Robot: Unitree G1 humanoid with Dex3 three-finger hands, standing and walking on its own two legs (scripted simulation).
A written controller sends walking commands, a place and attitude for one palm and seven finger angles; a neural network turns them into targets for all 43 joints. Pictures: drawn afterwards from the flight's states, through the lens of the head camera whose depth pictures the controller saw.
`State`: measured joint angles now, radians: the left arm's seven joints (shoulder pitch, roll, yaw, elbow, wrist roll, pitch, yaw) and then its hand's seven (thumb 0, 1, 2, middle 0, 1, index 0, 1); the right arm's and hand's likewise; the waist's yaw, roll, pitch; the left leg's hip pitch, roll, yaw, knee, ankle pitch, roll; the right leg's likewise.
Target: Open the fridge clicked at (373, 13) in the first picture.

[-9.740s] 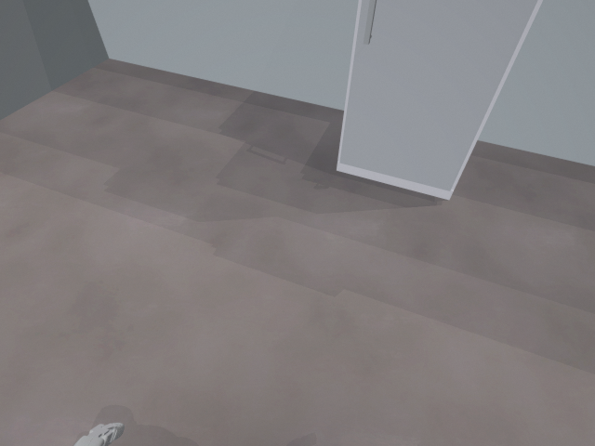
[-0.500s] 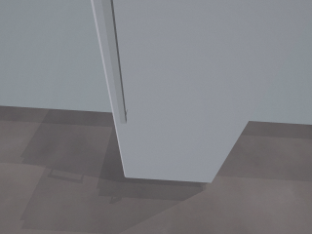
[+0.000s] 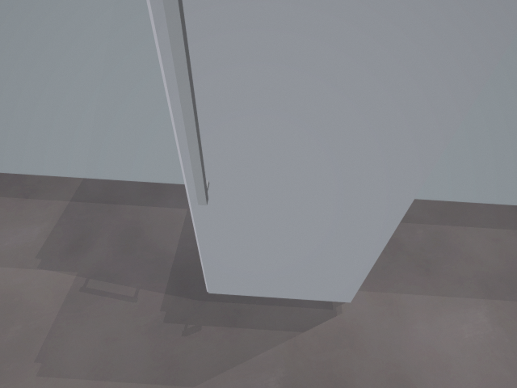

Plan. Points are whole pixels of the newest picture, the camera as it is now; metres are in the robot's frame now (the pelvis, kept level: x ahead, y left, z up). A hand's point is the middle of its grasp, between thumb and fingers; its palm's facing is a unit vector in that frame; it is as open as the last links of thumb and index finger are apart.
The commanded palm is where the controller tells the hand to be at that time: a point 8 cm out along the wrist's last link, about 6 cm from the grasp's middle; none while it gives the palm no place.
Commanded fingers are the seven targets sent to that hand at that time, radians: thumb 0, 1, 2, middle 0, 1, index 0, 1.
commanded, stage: shuffle to correct the standing spot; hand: left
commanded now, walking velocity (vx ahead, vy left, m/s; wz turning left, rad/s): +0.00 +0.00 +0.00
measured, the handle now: (192, 108) +0.53 +0.16 +0.16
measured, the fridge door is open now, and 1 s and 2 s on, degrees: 0 0 0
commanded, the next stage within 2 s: come to a stop and stand still in 0.24 s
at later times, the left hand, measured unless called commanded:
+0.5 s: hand out of the picture -0.01 +0.12 -0.19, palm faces +0.08 -0.99 -0.14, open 7.4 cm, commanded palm none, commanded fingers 0.00 0.90 0.90 -0.20 -0.30 -0.20 -0.30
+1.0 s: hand out of the picture +0.12 +0.17 -0.18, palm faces +0.01 -0.97 -0.24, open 7.4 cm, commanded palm none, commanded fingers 0.00 0.90 0.90 -0.20 -0.30 -0.20 -0.30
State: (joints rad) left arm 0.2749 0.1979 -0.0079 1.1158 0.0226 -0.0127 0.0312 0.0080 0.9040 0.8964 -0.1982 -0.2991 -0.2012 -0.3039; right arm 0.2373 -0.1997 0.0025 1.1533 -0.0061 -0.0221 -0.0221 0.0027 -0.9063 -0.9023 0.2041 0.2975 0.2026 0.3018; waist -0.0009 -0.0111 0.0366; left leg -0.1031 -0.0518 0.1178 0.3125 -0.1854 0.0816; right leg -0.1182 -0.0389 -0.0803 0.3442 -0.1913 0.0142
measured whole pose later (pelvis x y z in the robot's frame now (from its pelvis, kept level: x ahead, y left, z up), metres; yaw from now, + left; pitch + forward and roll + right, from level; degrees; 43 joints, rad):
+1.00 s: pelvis +0.06 -0.02 -0.01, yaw +0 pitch -2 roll +0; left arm 0.22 0.18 0.00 1.02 0.01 -0.02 0.04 0.01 0.91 0.90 -0.20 -0.30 -0.20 -0.30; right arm 0.26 -0.17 -0.02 1.02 -0.01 -0.01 -0.03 0.01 -0.92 -0.90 0.20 0.30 0.20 0.30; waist -0.02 0.02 0.03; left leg -0.14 -0.01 0.11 0.53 -0.36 0.04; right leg -0.25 -0.04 -0.05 0.56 -0.28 0.01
